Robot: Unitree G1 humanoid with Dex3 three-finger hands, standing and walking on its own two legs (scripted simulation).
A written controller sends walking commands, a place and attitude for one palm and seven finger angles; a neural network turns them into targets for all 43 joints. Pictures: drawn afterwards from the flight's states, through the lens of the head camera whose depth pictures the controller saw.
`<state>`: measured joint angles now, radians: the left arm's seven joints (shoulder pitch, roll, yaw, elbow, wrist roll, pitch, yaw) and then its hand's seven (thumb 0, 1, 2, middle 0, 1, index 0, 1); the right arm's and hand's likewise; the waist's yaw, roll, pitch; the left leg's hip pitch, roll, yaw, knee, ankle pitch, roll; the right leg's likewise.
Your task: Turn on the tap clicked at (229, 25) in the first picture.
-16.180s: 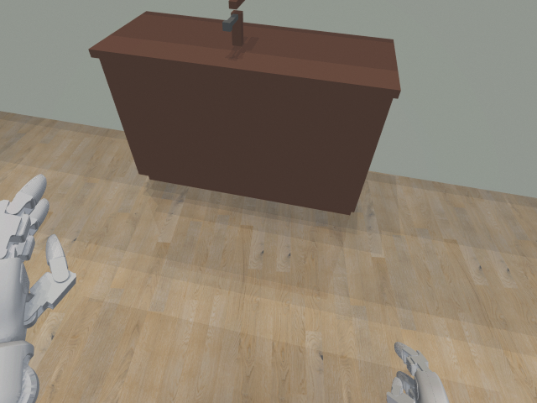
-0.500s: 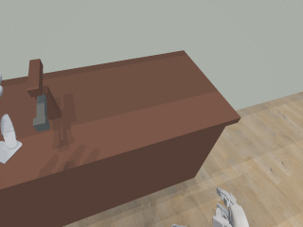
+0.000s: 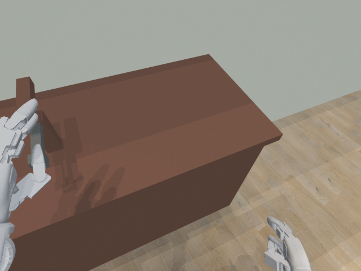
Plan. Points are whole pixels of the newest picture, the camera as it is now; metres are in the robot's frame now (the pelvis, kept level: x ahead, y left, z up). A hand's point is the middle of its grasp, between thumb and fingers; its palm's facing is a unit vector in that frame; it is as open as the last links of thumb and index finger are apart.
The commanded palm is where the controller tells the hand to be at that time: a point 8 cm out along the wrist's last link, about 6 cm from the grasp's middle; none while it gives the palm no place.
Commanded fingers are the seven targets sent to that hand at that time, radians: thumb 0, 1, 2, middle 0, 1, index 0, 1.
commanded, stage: come to a stop and stand still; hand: left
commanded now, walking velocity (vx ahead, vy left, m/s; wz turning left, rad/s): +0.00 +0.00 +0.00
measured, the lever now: (38, 161) +0.31 +0.30 +0.08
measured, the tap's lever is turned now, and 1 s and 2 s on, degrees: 0 0 0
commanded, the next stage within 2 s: look again from close up in 0.46 s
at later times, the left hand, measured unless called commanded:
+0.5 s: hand (17, 174) +0.23 +0.26 +0.17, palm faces +0.41 -0.83 -0.37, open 7.5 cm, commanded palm +0.16 +0.29 +0.18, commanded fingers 0.00 0.90 0.90 -0.20 -0.30 -0.20 -0.30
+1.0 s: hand (5, 171) +0.23 +0.27 +0.19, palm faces +0.42 -0.78 -0.47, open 7.5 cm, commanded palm +0.15 +0.29 +0.18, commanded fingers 0.00 0.90 0.90 -0.20 -0.30 -0.20 -0.30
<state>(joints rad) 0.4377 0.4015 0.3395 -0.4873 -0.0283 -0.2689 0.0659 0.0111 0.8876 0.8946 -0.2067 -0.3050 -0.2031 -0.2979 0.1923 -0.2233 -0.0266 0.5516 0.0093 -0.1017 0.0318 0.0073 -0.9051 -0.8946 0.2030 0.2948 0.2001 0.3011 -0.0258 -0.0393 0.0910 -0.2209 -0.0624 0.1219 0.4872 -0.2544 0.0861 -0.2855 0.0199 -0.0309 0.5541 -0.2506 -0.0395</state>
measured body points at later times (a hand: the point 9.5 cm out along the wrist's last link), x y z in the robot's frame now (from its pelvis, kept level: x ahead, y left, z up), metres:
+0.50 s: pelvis +0.01 +0.01 +0.01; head +0.03 +0.02 +0.46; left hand +0.20 +0.30 +0.19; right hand +0.22 -0.20 -0.05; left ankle +0.01 +0.06 -0.73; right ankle +0.03 -0.09 -0.73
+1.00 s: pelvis +0.00 +0.00 +0.01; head +0.02 +0.02 +0.46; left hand +0.20 +0.31 +0.21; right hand +0.18 -0.21 -0.07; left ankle +0.01 +0.06 -0.73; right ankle +0.03 -0.09 -0.73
